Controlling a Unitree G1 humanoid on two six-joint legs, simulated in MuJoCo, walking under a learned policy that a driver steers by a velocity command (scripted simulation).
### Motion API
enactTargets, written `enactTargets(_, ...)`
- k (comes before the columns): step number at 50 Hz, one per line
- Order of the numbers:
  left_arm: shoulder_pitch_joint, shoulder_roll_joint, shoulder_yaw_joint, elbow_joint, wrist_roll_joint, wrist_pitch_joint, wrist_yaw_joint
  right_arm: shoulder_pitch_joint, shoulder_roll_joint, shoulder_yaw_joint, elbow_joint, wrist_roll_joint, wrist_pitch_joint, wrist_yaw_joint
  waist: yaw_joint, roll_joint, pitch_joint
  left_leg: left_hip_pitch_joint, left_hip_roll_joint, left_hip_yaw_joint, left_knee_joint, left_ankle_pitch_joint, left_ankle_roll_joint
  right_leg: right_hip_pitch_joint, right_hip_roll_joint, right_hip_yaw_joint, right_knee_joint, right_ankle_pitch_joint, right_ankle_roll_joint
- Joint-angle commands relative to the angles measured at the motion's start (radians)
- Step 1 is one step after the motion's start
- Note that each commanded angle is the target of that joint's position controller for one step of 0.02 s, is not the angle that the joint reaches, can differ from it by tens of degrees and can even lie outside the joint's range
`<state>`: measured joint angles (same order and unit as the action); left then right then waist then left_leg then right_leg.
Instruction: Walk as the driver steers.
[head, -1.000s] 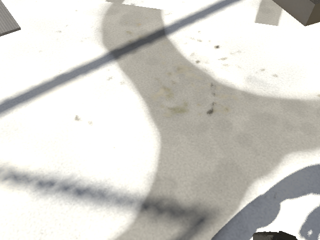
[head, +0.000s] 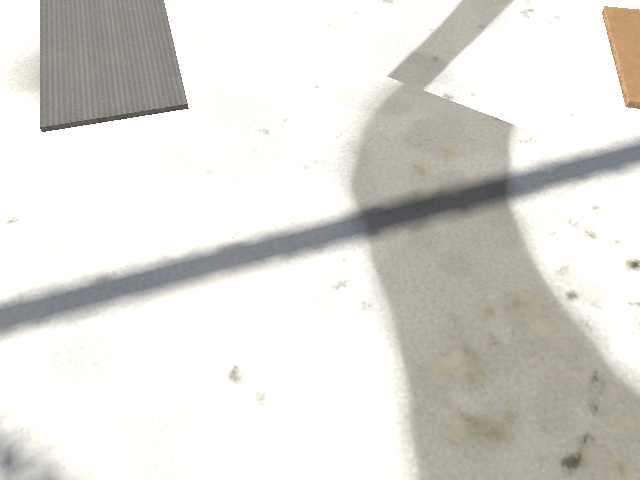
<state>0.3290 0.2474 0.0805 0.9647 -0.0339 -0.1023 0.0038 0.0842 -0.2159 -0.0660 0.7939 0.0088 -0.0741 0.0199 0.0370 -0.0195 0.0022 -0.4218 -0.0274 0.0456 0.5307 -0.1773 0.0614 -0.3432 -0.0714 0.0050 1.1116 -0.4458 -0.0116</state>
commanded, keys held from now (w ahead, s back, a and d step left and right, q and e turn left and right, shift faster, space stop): no key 1.00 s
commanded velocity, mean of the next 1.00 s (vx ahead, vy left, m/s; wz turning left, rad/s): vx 0.11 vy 0.00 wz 0.02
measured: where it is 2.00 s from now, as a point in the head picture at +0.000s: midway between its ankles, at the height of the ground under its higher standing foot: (342, 389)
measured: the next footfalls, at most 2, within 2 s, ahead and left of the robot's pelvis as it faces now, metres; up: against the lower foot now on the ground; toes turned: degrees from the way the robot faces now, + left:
right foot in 0.34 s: +0.30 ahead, -0.12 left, +0.00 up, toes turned -1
left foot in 0.60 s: +0.20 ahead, +0.12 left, +0.00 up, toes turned +1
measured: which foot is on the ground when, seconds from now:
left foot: down 0.00-0.36, up 0.38-0.58, down 0.60-1.00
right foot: up 0.00-0.32, down 0.34-1.00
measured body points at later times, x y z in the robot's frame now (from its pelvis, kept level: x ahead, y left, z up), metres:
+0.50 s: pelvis +0.16 -0.02 +0.00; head +0.19 -0.03 +0.45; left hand +0.32 +0.22 -0.12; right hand +0.23 -0.28 -0.15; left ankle +0.10 +0.11 -0.71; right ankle +0.26 -0.12 -0.73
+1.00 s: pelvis +0.21 +0.00 +0.00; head +0.22 +0.01 +0.45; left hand +0.30 +0.26 -0.14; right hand +0.23 -0.24 -0.15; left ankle +0.16 +0.12 -0.73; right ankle +0.26 -0.12 -0.73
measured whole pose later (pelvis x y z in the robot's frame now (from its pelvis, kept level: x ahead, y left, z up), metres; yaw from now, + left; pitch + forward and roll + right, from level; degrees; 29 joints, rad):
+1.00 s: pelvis +0.21 +0.00 +0.00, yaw +0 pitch -1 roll +0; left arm 0.12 0.21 0.05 1.04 0.00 0.01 0.03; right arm 0.24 -0.18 -0.04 1.09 0.00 -0.02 -0.03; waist 0.00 -0.01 0.04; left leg -0.15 0.01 0.02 0.51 -0.35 0.00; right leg -0.31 -0.02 -0.01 0.51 -0.18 0.01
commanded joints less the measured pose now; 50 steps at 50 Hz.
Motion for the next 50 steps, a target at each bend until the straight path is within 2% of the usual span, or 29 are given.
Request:
enactTargets(1,-0.089,0.114,0.024,-0.097,0.019,-0.030,0.013,0.114,-0.115,-0.031,-0.010,-0.008,-0.007,-0.003,-0.070,0.089,-0.092,0.411,0.286,-0.338,-0.261,0.325,0.198,-0.408,-0.069,0.046,0.110,0.122,-0.014)
enactTargets(2,-0.065,0.101,0.026,-0.091,0.023,-0.015,0.016,0.092,-0.087,-0.023,-0.006,-0.013,-0.011,-0.003,-0.034,0.088,-0.083,0.344,0.260,-0.273,-0.273,0.455,0.186,-0.339,-0.080,0.051,0.078,0.138,-0.009)
enactTargets(4,-0.035,0.059,0.020,-0.086,0.024,0.010,0.020,0.107,-0.093,-0.023,0.021,-0.018,-0.022,-0.005,0.001,0.086,-0.080,0.278,0.253,-0.204,-0.281,0.639,0.189,-0.284,-0.067,0.039,0.011,0.161,0.005)
enactTargets(7,-0.112,0.026,0.005,-0.112,0.040,0.025,0.019,0.104,-0.120,-0.024,0.047,-0.015,-0.018,-0.025,0.006,0.081,-0.058,0.227,0.218,-0.100,-0.281,0.748,0.170,-0.252,-0.045,0.021,-0.214,0.301,0.025)
enactTargets(9,-0.184,0.012,-0.007,-0.124,0.037,0.027,0.012,0.116,-0.136,-0.025,0.063,-0.012,-0.011,-0.032,-0.017,0.094,-0.062,0.204,0.186,-0.052,-0.278,0.732,0.144,-0.175,-0.015,-0.003,-0.375,0.424,0.019)
enactTargets(12,-0.248,0.038,-0.008,-0.133,0.031,0.034,0.002,0.157,-0.149,-0.024,0.099,-0.008,-0.005,-0.035,-0.045,0.102,-0.075,0.262,0.200,-0.067,-0.260,0.665,0.134,-0.120,0.015,0.003,-0.494,0.510,0.009)
enactTargets(15,-0.276,0.067,-0.005,-0.139,0.041,0.033,-0.007,0.152,-0.147,-0.021,0.126,-0.002,0.005,-0.039,-0.039,0.099,-0.064,0.321,0.223,-0.104,-0.185,0.616,0.117,-0.099,0.026,0.012,-0.568,0.447,-0.025)
enactTargets(16,-0.248,0.072,-0.003,-0.128,0.046,0.030,-0.009,0.140,-0.145,-0.020,0.130,0.004,0.010,-0.042,-0.015,0.088,-0.074,0.326,0.211,-0.104,-0.137,0.575,0.097,-0.043,0.036,0.003,-0.635,0.486,-0.040)
enactTargets(17,-0.208,0.098,0.006,-0.108,0.052,0.027,-0.007,0.161,-0.137,-0.017,0.137,0.003,0.013,-0.043,-0.005,0.057,-0.098,0.323,0.165,-0.098,-0.073,0.517,0.063,0.053,0.038,0.003,-0.700,0.647,-0.059)
enactTargets(18,-0.180,0.160,0.019,-0.102,0.063,0.025,-0.001,0.214,-0.121,-0.013,0.138,-0.015,0.006,-0.043,-0.034,-0.012,-0.153,0.251,0.098,-0.070,0.018,0.380,0.018,0.218,-0.045,0.073,-0.645,1.051,-0.096)
enactTargets(19,-0.155,0.150,0.014,-0.094,0.068,0.033,0.005,0.343,-0.058,0.003,0.176,-0.017,0.000,-0.042,-0.075,-0.128,-0.261,0.088,0.046,-0.056,0.142,0.066,-0.039,0.456,-0.177,0.185,-0.582,1.242,-0.223)
enactTargets(20,-0.116,0.074,-0.005,-0.083,0.056,0.048,0.005,0.333,-0.061,0.010,0.191,-0.010,0.009,-0.042,-0.032,-0.162,-0.314,0.058,0.021,-0.059,0.238,-0.231,-0.071,0.472,-0.249,0.278,-0.619,1.162,-0.293)
enactTargets(21,-0.131,0.040,-0.020,-0.076,0.049,0.058,0.004,0.260,-0.086,0.002,0.172,0.004,0.030,-0.043,-0.028,-0.175,-0.276,0.015,0.027,-0.079,0.296,-0.427,-0.087,0.410,-0.264,0.331,-0.679,0.957,-0.302)
enactTargets(22,-0.169,0.048,-0.024,-0.082,0.050,0.064,0.004,0.204,-0.103,-0.003,0.159,0.011,0.054,-0.050,-0.026,-0.143,-0.222,-0.008,0.046,-0.099,0.331,-0.480,-0.091,0.327,-0.257,0.352,-0.732,0.742,-0.281)
enactTargets(23,-0.214,0.068,-0.021,-0.092,0.052,0.067,0.006,0.180,-0.108,-0.007,0.161,0.007,0.077,-0.057,-0.035,-0.112,-0.180,0.000,0.062,-0.105,0.342,-0.453,-0.094,0.238,-0.247,0.347,-0.775,0.559,-0.254)
enactTargets(24,-0.273,0.095,-0.014,-0.104,0.053,0.069,0.010,0.181,-0.103,-0.009,0.166,0.000,0.096,-0.063,-0.056,-0.108,-0.143,0.036,0.076,-0.105,0.308,-0.399,-0.095,0.144,-0.224,0.320,-0.814,0.419,-0.223)
enactTargets(26,-0.354,0.091,-0.013,-0.117,0.050,0.081,0.018,0.214,-0.071,-0.006,0.195,-0.007,0.108,-0.070,-0.096,-0.118,-0.106,0.160,0.069,-0.074,0.151,-0.243,-0.084,0.007,-0.151,0.236,-0.854,0.227,-0.165)
enactTargets(28,-0.344,0.076,-0.013,-0.098,0.035,0.094,0.020,0.252,-0.049,-0.004,0.233,-0.019,0.104,-0.062,-0.111,-0.112,-0.103,0.282,0.034,-0.025,0.012,-0.055,-0.064,-0.058,-0.089,0.156,-0.855,0.050,-0.114)
enactTargets(29,-0.316,0.062,-0.017,-0.083,0.030,0.095,0.020,0.244,-0.062,-0.005,0.233,-0.031,0.105,-0.057,-0.102,-0.090,-0.084,0.291,0.047,-0.033,-0.029,-0.037,-0.048,-0.072,-0.067,0.134,-0.855,-0.050,-0.076)
enactTargets(30,-0.296,0.063,-0.017,-0.073,0.034,0.095,0.019,0.224,-0.086,-0.006,0.220,-0.033,0.105,-0.058,-0.082,-0.066,-0.044,0.257,0.087,-0.067,-0.088,-0.100,-0.025,-0.074,-0.048,0.119,-0.839,-0.098,-0.043)
enactTargets(31,-0.283,0.063,-0.013,-0.077,0.034,0.096,0.022,0.202,-0.131,-0.014,0.224,-0.020,0.102,-0.061,-0.043,0.026,0.003,0.118,0.097,-0.088,-0.121,-0.281,0.001,-0.008,0.004,0.060,-0.812,-0.046,-0.015)
enactTargets(32,-0.292,0.058,-0.015,-0.072,0.040,0.093,0.027,0.172,-0.112,-0.010,0.224,-0.014,0.089,-0.062,-0.040,0.062,0.024,0.024,0.100,-0.104,-0.169,-0.358,0.000,0.088,0.020,0.036,-0.756,0.047,-0.003)
enactTargets(33,-0.282,0.049,-0.015,-0.066,0.041,0.090,0.031,0.147,-0.092,-0.003,0.226,-0.017,0.076,-0.064,-0.027,0.088,0.027,-0.005,0.106,-0.110,-0.198,-0.348,-0.013,0.140,0.025,0.027,-0.719,0.131,-0.006)
enactTargets(34,-0.267,0.042,-0.016,-0.054,0.041,0.089,0.033,0.129,-0.094,-0.003,0.227,-0.018,0.065,-0.064,-0.017,0.103,0.027,-0.008,0.105,-0.110,-0.207,-0.309,-0.026,0.167,0.027,0.020,-0.695,0.192,-0.013)
enactTargets(36,-0.245,0.048,-0.013,-0.033,0.041,0.088,0.033,0.136,-0.087,0.000,0.233,-0.017,0.047,-0.061,-0.020,0.081,0.021,0.032,0.102,-0.103,-0.195,-0.233,-0.036,0.168,0.029,0.015,-0.675,0.273,-0.027)
enactTargets(38,-0.241,0.043,-0.014,-0.018,0.038,0.088,0.029,0.167,-0.087,0.001,0.247,-0.011,0.042,-0.060,-0.030,0.057,0.016,0.070,0.095,-0.094,-0.175,-0.172,-0.033,0.164,0.027,0.014,-0.668,0.328,-0.031)
enactTargets(43,-0.234,0.050,-0.012,0.011,0.034,0.092,0.025,0.203,-0.082,0.006,0.266,-0.010,0.046,-0.059,-0.043,0.031,-0.005,0.126,0.086,-0.079,-0.144,-0.050,-0.029,0.177,0.026,0.011,-0.645,0.444,-0.031)
enactTargets(50,-0.222,0.059,-0.013,0.047,0.030,0.102,0.031,0.215,-0.072,0.014,0.279,-0.008,0.054,-0.057,-0.045,0.022,-0.015,0.161,0.078,-0.064,-0.125,0.050,-0.030,0.191,0.025,0.012,-0.626,0.500,-0.031)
